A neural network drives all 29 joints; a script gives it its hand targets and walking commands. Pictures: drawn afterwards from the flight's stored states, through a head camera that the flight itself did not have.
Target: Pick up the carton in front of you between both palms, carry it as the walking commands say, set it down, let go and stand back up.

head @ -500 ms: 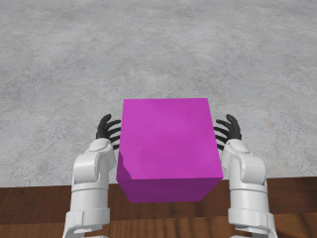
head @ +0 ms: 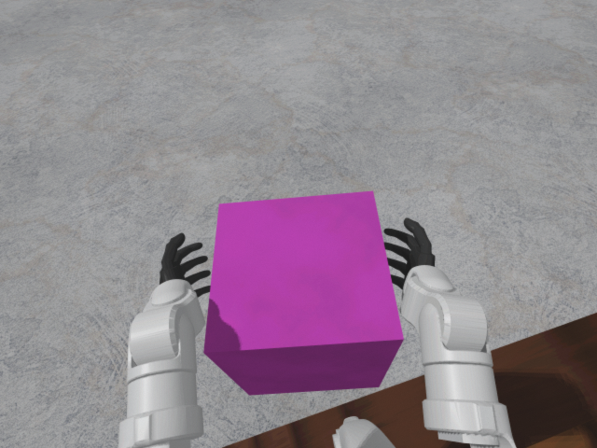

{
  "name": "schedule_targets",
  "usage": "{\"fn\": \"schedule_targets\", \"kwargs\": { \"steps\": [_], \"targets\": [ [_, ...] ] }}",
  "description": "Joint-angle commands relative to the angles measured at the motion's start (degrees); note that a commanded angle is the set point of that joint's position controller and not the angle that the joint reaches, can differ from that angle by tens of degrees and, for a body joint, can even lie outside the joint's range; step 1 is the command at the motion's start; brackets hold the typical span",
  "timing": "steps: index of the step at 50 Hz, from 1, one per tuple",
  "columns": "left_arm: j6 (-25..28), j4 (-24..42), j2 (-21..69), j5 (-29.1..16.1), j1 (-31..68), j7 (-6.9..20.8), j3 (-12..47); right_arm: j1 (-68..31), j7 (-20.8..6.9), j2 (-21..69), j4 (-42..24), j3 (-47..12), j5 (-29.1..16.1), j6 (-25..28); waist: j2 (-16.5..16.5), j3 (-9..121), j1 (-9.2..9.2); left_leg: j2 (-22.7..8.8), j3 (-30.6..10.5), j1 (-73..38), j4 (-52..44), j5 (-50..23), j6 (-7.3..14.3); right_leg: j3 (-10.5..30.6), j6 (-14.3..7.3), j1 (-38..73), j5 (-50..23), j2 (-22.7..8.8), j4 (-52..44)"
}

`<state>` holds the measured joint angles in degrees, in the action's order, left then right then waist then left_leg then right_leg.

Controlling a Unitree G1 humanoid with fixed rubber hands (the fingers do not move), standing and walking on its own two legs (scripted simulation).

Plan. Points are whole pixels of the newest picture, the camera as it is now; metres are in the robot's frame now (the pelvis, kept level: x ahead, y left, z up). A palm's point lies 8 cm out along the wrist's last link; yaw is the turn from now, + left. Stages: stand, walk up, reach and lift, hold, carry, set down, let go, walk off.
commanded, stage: carry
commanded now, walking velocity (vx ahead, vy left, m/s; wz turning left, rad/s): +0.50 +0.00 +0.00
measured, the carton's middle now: (305, 302) +0.33 -0.04 -0.02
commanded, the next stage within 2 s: none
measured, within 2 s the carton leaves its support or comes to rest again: neither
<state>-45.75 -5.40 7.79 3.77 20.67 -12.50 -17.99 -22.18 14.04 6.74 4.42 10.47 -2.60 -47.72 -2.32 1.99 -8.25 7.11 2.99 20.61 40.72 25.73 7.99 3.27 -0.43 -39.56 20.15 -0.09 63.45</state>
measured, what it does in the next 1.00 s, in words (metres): goes down: right foot 0.11 m lower, then left foot 0.11 m lower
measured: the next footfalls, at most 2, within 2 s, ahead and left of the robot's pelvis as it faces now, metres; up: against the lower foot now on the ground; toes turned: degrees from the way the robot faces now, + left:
right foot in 0.20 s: +0.32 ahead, -0.09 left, -0.11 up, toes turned +2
left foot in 0.60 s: +0.63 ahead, +0.05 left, -0.22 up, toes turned +3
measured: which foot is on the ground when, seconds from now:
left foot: down 0.00-0.20, up 0.22-0.58, down 0.60-0.94, up 0.96-1.00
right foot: up 0.00-0.18, down 0.20-0.62, up 0.64-0.94, down 0.96-1.00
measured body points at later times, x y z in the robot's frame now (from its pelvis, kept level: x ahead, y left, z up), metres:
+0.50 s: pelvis +0.37 -0.05 -0.13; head +0.43 -0.05 +0.32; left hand +0.68 +0.16 -0.08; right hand +0.73 -0.16 -0.10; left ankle +0.53 +0.09 -0.82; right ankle +0.28 -0.09 -0.82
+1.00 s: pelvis +0.77 -0.07 -0.22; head +0.81 -0.08 +0.23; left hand +1.12 +0.09 -0.16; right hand +1.12 -0.23 -0.15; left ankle +0.61 +0.04 -0.88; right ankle +0.88 -0.14 -0.94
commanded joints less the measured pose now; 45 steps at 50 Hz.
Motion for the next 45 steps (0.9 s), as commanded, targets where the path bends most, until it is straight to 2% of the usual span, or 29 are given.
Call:
{"fn": "schedule_targets", "kwargs": {
  "steps": [1,3,6,8,9,10,11,13,14,15,16,17,18,20,22,25,27,29,30,31,32,33,34,35,36,37,39,42,45],
  "targets": [
    [2.5,5.5,39.0,-6.2,31.8,0.7,29.4,-37.5,-4.4,47.9,-8.0,-36.8,-12.9,3.5,1.0,22.7,1.84,-12.6,-16.6,-24.2,-1.2,-42.5,2.8,-2.9,0.0,-4.8,-22.5,-0.4,-17.4],
    [3.6,9.1,37.1,-7.3,37.5,0.2,31.8,-31.1,-4.6,46.8,-4.5,-35.2,-11.8,4.1,-1.4,19.6,0.21,-8.1,-11.5,-14.4,-1.9,-30.7,2.0,-6.0,-1.5,9.1,-38.2,1.2,-33.9],
    [2.6,8.2,35.3,-5.9,32.3,-0.5,32.4,-30.4,-3.6,43.4,-6.3,-32.1,-9.4,4.6,-5.0,18.6,1.63,-8.2,-10.0,-11.2,5.3,-28.2,0.8,-11.6,-2.6,17.5,-44.1,3.8,-32.3],
    [1.3,5.6,33.9,-6.6,27.8,-0.9,30.6,-31.4,-2.2,40.6,-6.7,-34.0,-11.0,3.5,0.3,20.0,6.93,-6.1,-2.5,-8.6,20.0,-36.9,-3.4,-14.2,-3.7,27.6,-46.3,5.0,-37.6],
    [1.0,7.7,33.0,-6.9,29.7,-0.9,31.7,-28.1,-1.7,40.1,-5.5,-32.1,-7.3,3.3,-2.1,23.2,12.36,-7.9,0.5,-5.2,30.4,-38.3,-4.5,-11.7,-6.2,38.6,-43.9,1.5,-36.1],
    [1.0,10.6,31.7,-8.7,31.8,-0.9,32.0,-27.9,-1.5,40.8,-5.6,-30.7,-6.9,2.9,8.4,22.4,15.71,-4.6,-0.4,10.4,46.3,-10.4,-6.8,-2.7,-9.5,49.4,-47.0,-6.2,-34.8],
    [-0.4,7.0,30.0,-8.4,30.2,-1.2,34.2,-23.9,-0.5,37.9,0.2,-27.3,-4.1,1.4,7.9,22.9,11.68,-2.3,-3.8,23.9,48.3,6.3,-6.5,12.1,-13.8,57.7,-53.4,-13.6,-28.3],
    [-1.4,3.7,28.9,-8.3,28.0,-3.0,32.4,-22.7,0.3,32.9,-0.4,-22.7,-2.4,0.5,10.2,23.5,16.75,-5.2,-8.9,32.8,47.4,5.1,-7.8,30.3,-22.5,55.6,-33.6,-21.0,-30.9],
    [-0.9,6.2,31.5,-9.6,30.6,-3.0,34.5,-25.9,0.0,35.0,-1.8,-24.5,-4.3,1.0,2.9,22.1,14.6,-7.1,-9.3,30.3,40.8,2.7,-6.7,31.7,-20.5,47.2,-28.7,-18.1,-31.6],
    [-1.5,6.2,36.7,-11.8,34.0,-2.1,35.2,-26.2,0.1,35.2,0.0,-22.1,-3.0,1.2,-1.9,17.2,13.49,-8.0,-8.5,29.5,32.3,1.0,-7.9,25.6,-19.0,41.6,-38.2,-14.2,-30.9],
    [-2.0,4.9,37.4,-13.0,34.4,-1.1,36.1,-27.0,-0.2,35.6,-0.9,-22.1,-2.3,2.1,2.7,17.6,13.88,-7.4,-8.2,31.6,26.7,2.3,-7.6,23.1,-18.1,42.6,-38.6,-15.0,-31.6],
    [-1.6,3.2,41.1,-14.1,31.5,0.2,38.2,-29.7,-0.8,36.9,-5.3,-22.7,-3.6,2.5,4.3,21.5,13.45,-8.8,-9.0,26.1,21.9,2.3,-8.0,30.9,-19.2,39.1,-34.4,-16.9,-31.4],
    [-0.8,6.5,42.4,-14.1,35.3,0.9,37.4,-30.3,-0.9,39.2,-3.0,-22.9,-3.0,2.9,3.6,20.7,14.63,-7.9,-7.9,23.0,17.6,1.1,-8.5,28.3,-19.1,36.1,-37.2,-16.1,-31.9],
    [-0.3,11.0,45.1,-20.3,40.6,2.9,43.4,-28.7,-0.9,40.3,-3.9,-21.4,-1.3,3.8,3.2,23.2,15.72,-10.0,-8.9,22.4,13.4,-20.7,-6.8,20.6,-16.0,36.2,-25.3,-11.8,-28.4],
    [1.5,14.1,45.6,-22.3,42.6,3.2,44.9,-32.1,-0.7,41.7,-7.1,-22.4,-1.2,5.5,4.4,20.8,16.01,-6.5,-2.6,17.9,-2.4,-35.1,-6.7,11.6,-11.1,33.6,-21.3,-4.0,-26.4],
    [1.8,5.6,43.3,-19.0,33.8,3.1,43.5,-32.5,0.2,38.9,-6.8,-24.1,0.8,6.0,6.6,19.6,16.38,-5.8,-0.6,5.8,-9.7,-43.4,-4.1,8.8,-11.2,28.7,-16.6,-2.7,-24.5],
    [2.8,11.9,41.2,-19.5,32.7,2.5,43.2,-31.1,0.2,38.8,-9.8,-27.0,-1.9,5.9,9.4,19.7,16.39,-4.8,0.8,3.8,-12.7,-45.9,-2.7,6.5,-9.4,31.7,-18.7,-1.1,-19.1],
    [2.7,11.3,41.3,-19.7,30.0,2.1,42.8,-30.3,0.5,37.8,-12.2,-27.0,-1.9,5.6,6.2,20.2,14.13,-4.7,3.2,-3.8,-19.0,-46.5,-1.3,2.0,-7.6,33.0,-24.7,0.2,-8.9],
    [1.7,5.3,39.8,-17.7,27.8,1.9,40.3,-30.8,0.2,34.4,-11.0,-25.9,-1.2,5.6,2.3,22.0,11.57,-8.4,1.1,-16.5,-19.5,-46.5,-0.4,0.6,-5.8,24.3,-21.4,-0.1,0.4],
    [1.6,8.1,39.2,-16.0,29.5,1.3,41.3,-27.8,-0.1,35.1,-8.9,-25.7,-1.6,5.0,-2.8,23.5,7.47,-16.0,-7.4,-28.4,-13.4,-60.6,3.1,-2.0,-4.2,13.1,-1.8,2.2,12.2],
    [1.1,4.5,37.8,-14.7,27.5,1.0,40.4,-24.0,0.1,32.9,-5.7,-25.0,0.1,3.9,-2.0,25.8,6.16,-26.1,-16.4,-42.6,-4.9,-79.2,6.9,-4.1,-2.4,-5.0,18.6,4.5,24.4],
    [0.4,4.7,34.9,-13.2,22.7,0.7,37.7,-19.6,0.5,32.8,-5.1,-26.0,0.4,3.5,-3.9,33.6,1.47,-31.4,-29.4,-53.8,-5.1,-65.7,12.5,1.1,-0.1,-15.4,19.0,4.2,32.8],
    [0.4,7.0,36.2,-15.3,26.4,0.6,39.2,-19.0,0.8,33.5,-5.6,-24.5,-0.6,4.1,-6.3,32.6,1.29,-30.0,-32.6,-52.9,-7.7,-49.0,11.6,1.1,-2.4,-21.5,14.5,0.6,28.4],
    [0.2,6.4,35.3,-11.2,25.5,0.1,35.7,-21.9,0.9,35.9,-3.8,-25.9,-0.8,3.7,-6.5,30.9,0.17,-29.8,-34.1,-52.3,-8.3,-45.3,13.6,1.5,-1.7,-26.6,17.2,1.2,29.9],
    [1.0,8.2,36.8,-13.2,23.9,-0.2,33.9,-22.2,0.8,39.9,-6.6,-30.5,-4.7,4.1,-1.5,32.2,0.97,-29.0,-37.6,-49.4,-8.9,-40.5,14.7,1.6,-1.8,-26.5,17.6,-0.1,26.9],
    [1.6,4.7,38.9,-9.8,24.2,-0.6,32.7,-27.9,-0.5,41.4,-9.4,-31.9,-7.3,4.7,4.5,26.4,2.91,-25.0,-31.2,-40.8,-9.8,-43.6,10.9,0.0,-1.1,-24.4,13.6,-1.7,20.8],
    [2.7,4.9,39.1,-8.1,27.8,-0.1,32.6,-30.0,-2.9,45.4,-8.2,-35.2,-9.7,5.1,2.5,24.4,3.76,-22.4,-22.5,-25.8,-13.0,-38.6,7.4,-2.6,-0.5,-11.5,6.0,-2.5,7.3],
    [4.5,8.7,40.3,-7.9,31.8,1.3,33.6,-36.5,-4.3,46.3,-11.1,-37.7,-11.4,6.3,-10.6,22.6,6.43,-15.7,-9.2,-17.3,-16.3,-49.9,2.2,-7.7,-0.2,3.3,-6.8,-0.3,-13.1],
    [5.3,7.6,38.1,-7.2,27.9,0.6,34.2,-36.8,-4.3,42.8,-14.3,-37.4,-12.4,7.6,-4.7,25.1,6.29,-12.9,-3.2,-19.8,-6.5,-63.2,-1.2,-14.5,-0.7,17.0,-17.4,5.5,-29.2]
  ]
}}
